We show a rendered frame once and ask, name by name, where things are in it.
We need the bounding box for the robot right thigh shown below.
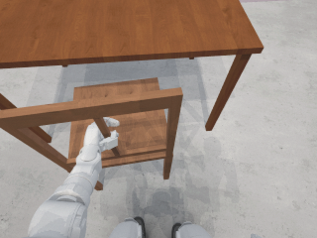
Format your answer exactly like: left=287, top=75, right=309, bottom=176
left=175, top=224, right=212, bottom=238

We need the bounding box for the robot left hand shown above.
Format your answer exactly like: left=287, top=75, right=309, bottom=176
left=83, top=117, right=120, bottom=152

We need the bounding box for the left robot foot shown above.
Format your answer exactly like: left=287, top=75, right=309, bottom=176
left=134, top=216, right=146, bottom=238

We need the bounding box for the chair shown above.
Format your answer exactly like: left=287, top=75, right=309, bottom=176
left=0, top=77, right=183, bottom=191

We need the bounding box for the robot left upper arm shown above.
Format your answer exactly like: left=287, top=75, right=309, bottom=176
left=22, top=200, right=88, bottom=238

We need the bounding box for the robot left forearm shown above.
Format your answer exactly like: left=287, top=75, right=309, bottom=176
left=27, top=145, right=102, bottom=237

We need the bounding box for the table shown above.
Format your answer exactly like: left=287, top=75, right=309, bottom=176
left=0, top=0, right=264, bottom=144

